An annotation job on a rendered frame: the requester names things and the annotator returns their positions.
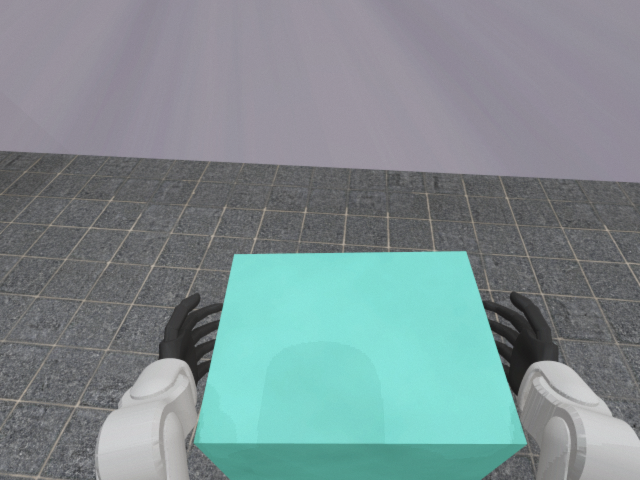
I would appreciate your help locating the left robot forearm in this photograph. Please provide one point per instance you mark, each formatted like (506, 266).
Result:
(144, 439)

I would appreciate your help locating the right robot forearm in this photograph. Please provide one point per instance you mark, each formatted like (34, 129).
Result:
(574, 428)

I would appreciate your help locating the carton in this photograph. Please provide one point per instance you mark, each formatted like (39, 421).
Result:
(356, 366)

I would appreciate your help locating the robot left hand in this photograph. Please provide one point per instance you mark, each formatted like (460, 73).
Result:
(179, 338)

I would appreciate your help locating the robot right hand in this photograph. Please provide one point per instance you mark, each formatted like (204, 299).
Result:
(533, 344)

